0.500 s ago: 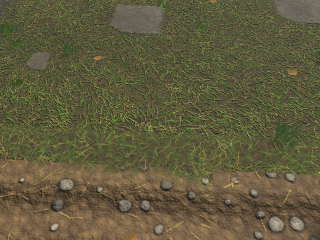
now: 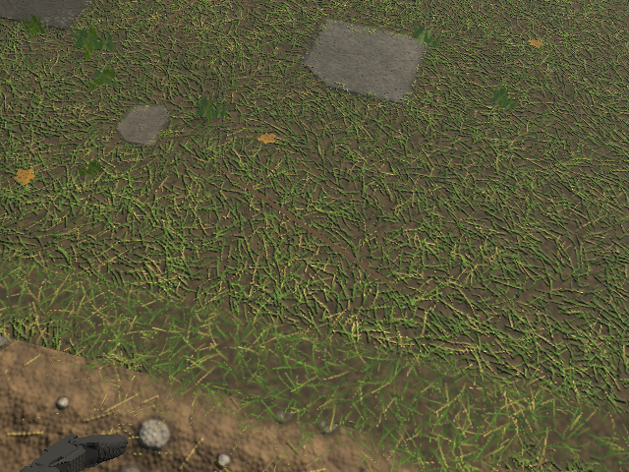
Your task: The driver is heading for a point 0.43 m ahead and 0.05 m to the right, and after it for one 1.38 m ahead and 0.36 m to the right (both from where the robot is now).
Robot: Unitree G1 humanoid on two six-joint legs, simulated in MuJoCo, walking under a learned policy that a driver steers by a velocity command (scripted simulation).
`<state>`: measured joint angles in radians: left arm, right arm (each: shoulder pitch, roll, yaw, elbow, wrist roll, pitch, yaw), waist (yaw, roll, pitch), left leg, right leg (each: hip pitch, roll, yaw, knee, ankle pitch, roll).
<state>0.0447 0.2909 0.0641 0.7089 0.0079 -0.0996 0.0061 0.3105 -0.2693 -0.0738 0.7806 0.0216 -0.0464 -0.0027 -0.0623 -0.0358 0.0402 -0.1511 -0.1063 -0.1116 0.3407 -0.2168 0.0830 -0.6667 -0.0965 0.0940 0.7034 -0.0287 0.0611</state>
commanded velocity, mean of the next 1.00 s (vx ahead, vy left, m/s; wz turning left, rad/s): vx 0.50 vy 0.00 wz -0.14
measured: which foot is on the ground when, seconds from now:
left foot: down 0.00-0.18, up 0.20-0.62, down 0.64-1.00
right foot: up 0.00-0.14, down 0.16-0.64, up 0.66-1.00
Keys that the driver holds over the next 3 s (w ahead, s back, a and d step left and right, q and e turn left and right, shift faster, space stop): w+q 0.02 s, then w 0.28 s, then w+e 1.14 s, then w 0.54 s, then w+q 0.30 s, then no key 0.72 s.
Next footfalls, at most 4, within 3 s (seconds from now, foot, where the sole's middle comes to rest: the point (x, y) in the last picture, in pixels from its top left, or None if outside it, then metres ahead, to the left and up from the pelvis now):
0.16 right None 0.28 -0.14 -0.78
0.64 left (242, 450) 0.50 0.12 -0.78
1.14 right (380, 346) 0.73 -0.20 -0.78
1.62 left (339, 235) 1.06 -0.13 -0.78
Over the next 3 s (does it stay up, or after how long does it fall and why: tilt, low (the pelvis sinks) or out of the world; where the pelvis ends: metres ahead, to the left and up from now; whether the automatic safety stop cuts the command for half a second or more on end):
stays up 1.31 -0.43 -0.01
